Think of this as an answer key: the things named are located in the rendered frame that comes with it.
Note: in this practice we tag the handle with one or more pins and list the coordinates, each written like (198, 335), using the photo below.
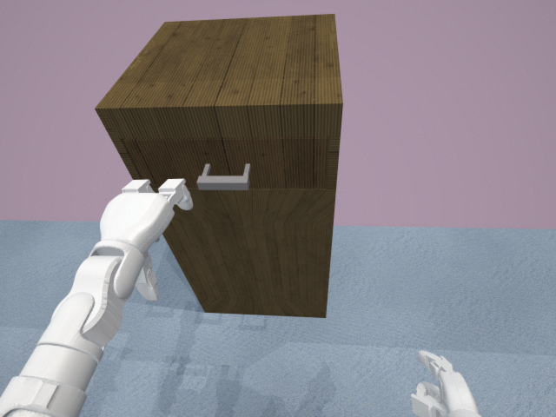
(223, 182)

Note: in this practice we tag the cabinet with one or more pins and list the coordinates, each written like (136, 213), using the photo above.
(255, 251)

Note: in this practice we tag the robot left forearm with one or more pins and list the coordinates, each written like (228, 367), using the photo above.
(54, 379)

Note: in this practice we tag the drawer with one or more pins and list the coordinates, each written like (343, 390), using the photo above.
(297, 162)

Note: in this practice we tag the robot left hand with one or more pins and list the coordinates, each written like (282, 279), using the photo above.
(139, 216)

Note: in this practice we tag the robot right hand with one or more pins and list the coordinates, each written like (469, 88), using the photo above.
(452, 394)

